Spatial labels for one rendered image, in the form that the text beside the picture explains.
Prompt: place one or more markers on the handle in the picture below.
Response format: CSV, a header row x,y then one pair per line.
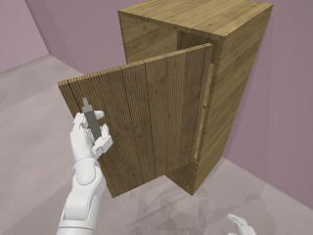
x,y
91,119

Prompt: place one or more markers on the robot right hand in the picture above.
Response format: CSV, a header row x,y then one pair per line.
x,y
241,225

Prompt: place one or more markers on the cupboard door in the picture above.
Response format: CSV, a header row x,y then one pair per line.
x,y
153,111

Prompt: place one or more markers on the robot left forearm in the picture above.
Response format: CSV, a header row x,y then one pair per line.
x,y
80,213

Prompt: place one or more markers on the robot left hand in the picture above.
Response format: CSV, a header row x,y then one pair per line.
x,y
81,139

